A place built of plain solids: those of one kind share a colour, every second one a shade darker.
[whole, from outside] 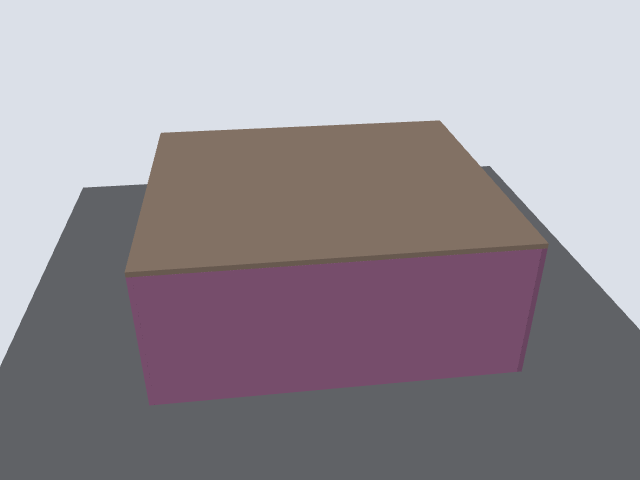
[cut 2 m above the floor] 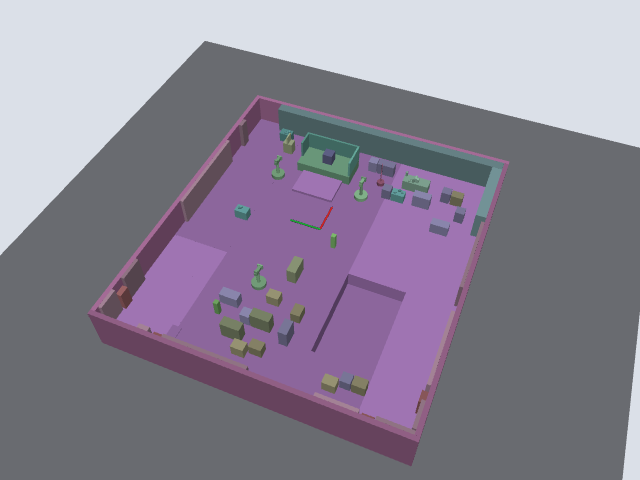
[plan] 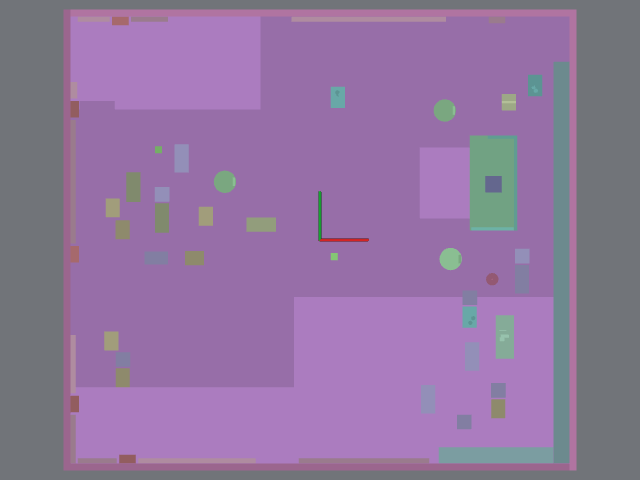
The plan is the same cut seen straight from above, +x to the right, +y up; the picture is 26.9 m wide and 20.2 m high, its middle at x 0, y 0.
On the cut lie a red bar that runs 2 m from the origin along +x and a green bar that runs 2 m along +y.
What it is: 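A television studio; one plain floor, a cyclorama, elevating floor sections, a set, what works the floor and what has gathered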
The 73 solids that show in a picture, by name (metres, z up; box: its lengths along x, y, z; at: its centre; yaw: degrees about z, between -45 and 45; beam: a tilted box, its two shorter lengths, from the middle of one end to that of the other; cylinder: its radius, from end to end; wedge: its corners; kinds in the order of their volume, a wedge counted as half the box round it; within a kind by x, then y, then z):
{
 "floor_1": {"box": [1.49, 0.62, 0.044], "at": [-9.38, 5.54, 1.21]},
 "floor_2": {"box": [3.41, 3.82, 1.24], "at": [-8.8, -4.3, 0.57]},
 "floor_3": {"box": [5.41, 3.92, 1.24], "at": [-7.8, 7.45, 0.57]},
 "floor_4": {"box": [6.02, 3.82, 0.15], "at": [-4.1, -4.3, 0.03]},
 "floor_5": {"box": [2.62, 3.92, 1.24], "at": [-3.8, 7.45, 0.57]},
 "floor_6": {"box": [21.02, 3.21, 1.24], "at": [0.0, -7.8, 0.57]},
 "floor_7": {"box": [21.02, 7.9, 1.24], "at": [0.0, 1.55, 0.57]},
 "floor_8": {"box": [13.01, 3.92, 1.24], "at": [4.0, 7.45, 0.57]},
 "floor_9": {"box": [11.61, 3.82, 1.24], "at": [4.71, -4.3, 0.57]},
 "floor_10": {"box": [2.1, 3.0, 0.2], "at": [5.25, 2.4, 1.28]},
 "wall_1": {"box": [0.3, 19.4, 8.53], "at": [-10.65, 0.0, 4.22]},
 "wall_2": {"box": [21.0, 0.3, 8.53], "at": [0.0, -9.55, 4.22]},
 "wall_3": {"box": [21.0, 0.3, 8.53], "at": [0.0, 9.55, 4.22]},
 "wall_4": {"box": [0.3, 19.4, 8.53], "at": [10.65, 0.0, 4.22]},
 "roof_1": {"box": [21.6, 19.4, 0.3], "at": [0.0, 0.0, 8.63]},
 "cove_1": {"box": [4.82, 0.68, 6.05], "at": [7.41, -9.06, 4.21]},
 "cove_2": {"box": [0.68, 16.9, 6.05], "at": [10.16, -0.95, 4.21]},
 "drape_1": {"box": [0.22, 2.05, 6.0], "at": [-10.39, -8.38, 4.18]},
 "drape_2": {"box": [0.22, 2.45, 6.0], "at": [-10.39, -5.22, 4.18]},
 "drape_3": {"box": [0.22, 5.2, 6.0], "at": [-10.39, 2.45, 4.18]},
 "drape_4": {"box": [0.28, 0.7, 6.0], "at": [-10.36, 6.3, 4.18]},
 "drape_5": {"box": [1.35, 0.22, 6.0], "at": [-9.53, 9.29, 4.18]},
 "drape_6": {"box": [1.65, 0.22, 6.0], "at": [-9.38, -9.29, 4.18]},
 "drape_7": {"box": [1.55, 0.22, 6.0], "at": [-7.17, 9.29, 4.18]},
 "drape_8": {"box": [4.95, 0.22, 6.0], "at": [-5.17, -9.29, 4.18]},
 "drape_9": {"box": [5.5, 0.22, 6.0], "at": [1.85, -9.29, 4.18]},
 "drape_10": {"box": [6.5, 0.22, 6.0], "at": [2.05, 9.29, 4.18]},
 "drape_11": {"box": [0.7, 0.28, 6.0], "at": [7.45, 9.26, 4.18]},
 "deck_1": {"box": [2.0, 4.0, 0.75], "at": [7.3, 2.4, 1.56]},
 "case_1": {"box": [0.62, 0.62, 0.77], "at": [-8.29, -5.03, 1.57]},
 "case_2": {"box": [1.0, 0.55, 1.28], "at": [-6.89, -0.76, 1.82]},
 "case_3": {"box": [0.62, 0.62, 0.86], "at": [-6.64, 1.92, 1.61]},
 "case_4": {"box": [0.6, 1.2, 0.84], "at": [-5.82, 3.43, 1.6]},
 "case_5": {"box": [0.6, 1.2, 0.79], "at": [4.55, -6.7, 1.58]},
 "case_6": {"box": [0.62, 0.62, 0.9], "at": [6.07, -7.66, 1.64]},
 "case_7": {"box": [0.62, 0.62, 0.82], "at": [6.31, -2.43, 1.59]},
 "case_8": {"box": [0.6, 1.2, 0.96], "at": [6.4, -4.9, 1.67]},
 "case_9": {"box": [0.62, 0.62, 0.89], "at": [7.51, -6.33, 1.63]},
 "case_10": {"box": [0.6, 1.2, 0.91], "at": [8.5, -1.65, 1.64]},
 "case_11": {"box": [0.62, 0.62, 0.87], "at": [8.51, -0.68, 1.62]},
 "flat_1": {"box": [1.8, 0.14, 2.95], "at": [7.26, 0.47, 3.41]},
 "flat_2": {"box": [1.1, 0.14, 2.95], "at": [7.61, 4.33, 3.41]},
 "flat_3": {"box": [0.14, 4.0, 2.95], "at": [8.23, 2.4, 3.41]},
 "weights_1": {"box": [0.6, 0.8, 0.78], "at": [-8.78, -4.25, 1.57]},
 "weights_2": {"box": [0.6, 0.8, 0.8], "at": [-8.72, 1.35, 1.58]},
 "weights_3": {"box": [0.6, 0.8, 0.75], "at": [-8.31, 0.43, 1.56]},
 "weights_4": {"box": [0.6, 0.8, 0.84], "at": [-8.3, -5.8, 1.6]},
 "weights_5": {"box": [0.8, 0.6, 0.76], "at": [-5.28, -0.76, 1.56]},
 "weights_6": {"box": [0.6, 0.8, 0.79], "at": [-4.8, 1.0, 1.58]},
 "weights_7": {"box": [0.6, 0.8, 0.82], "at": [7.5, -7.1, 1.59]},
 "rack_1": {"box": [0.6, 1.25, 1.2], "at": [-7.85, 2.23, 1.78]},
 "rack_2": {"box": [0.6, 1.25, 1.17], "at": [-6.65, 0.93, 1.77]},
 "rack_3": {"box": [1.25, 0.6, 1.08], "at": [-2.48, 0.65, 1.73]},
 "wallbox_1": {"box": [0.36, 0.7, 1.4], "at": [-10.32, -6.9, 1.89]},
 "wallbox_2": {"box": [0.36, 0.7, 1.15], "at": [-10.32, -0.6, 1.76]},
 "wallbox_3": {"box": [0.36, 0.7, 1.5], "at": [-10.32, 5.5, 1.94]},
 "wallbox_4": {"box": [0.7, 0.36, 1.35], "at": [-8.4, 9.22, 1.86]},
 "wallbox_5": {"box": [0.7, 0.36, 1.45], "at": [-8.1, -9.22, 1.91]},
 "paintkit_1": {"box": [0.6, 0.9, 0.69], "at": [0.75, 6.0, 1.53]},
 "paintkit_2": {"box": [0.6, 0.9, 0.67], "at": [6.3, -3.25, 1.52]},
 "paintkit_3": {"box": [0.6, 0.9, 0.73], "at": [9.05, 6.5, 1.55]},
 "table_1": {"box": [0.76, 1.83, 0.77], "at": [7.78, -4.08, 1.57]},
 "pedestal_1": {"cylinder": 0.47, "from": [-4.0, 2.45, 1.19], "to": [-4.0, 2.45, 1.46]},
 "pedestal_2": {"box": [0.71, 0.2, 0.24], "at": [-3.94, 2.45, 2.5]},
 "pedestal_3": {"cylinder": 0.47, "from": [5.25, 5.45, 1.19], "to": [5.25, 5.45, 1.46]},
 "pedestal_4": {"box": [0.71, 0.2, 0.24], "at": [5.3, 5.45, 2.56]},
 "pedestal_5": {"cylinder": 0.47, "from": [5.5, -0.8, 1.19], "to": [5.5, -0.8, 1.46]},
 "pedestal_6": {"box": [0.71, 0.2, 0.24], "at": [5.55, -0.8, 2.58]},
 "plinth_1": {"box": [0.7, 0.7, 0.8], "at": [7.3, 2.35, 2.33]},
 "monitor_1": {"box": [0.6, 0.7, 0.9], "at": [7.95, 5.8, 1.64]},
 "post_1": {"box": [0.3, 0.3, 1.09], "at": [-6.8, 3.8, 1.73]},
 "post_2": {"box": [0.3, 0.3, 1.13], "at": [0.6, -0.7, 1.75]},
 "stand_1": {"cylinder": 0.26, "from": [7.25, -1.65, 1.19], "to": [7.25, -1.65, 1.44]}
}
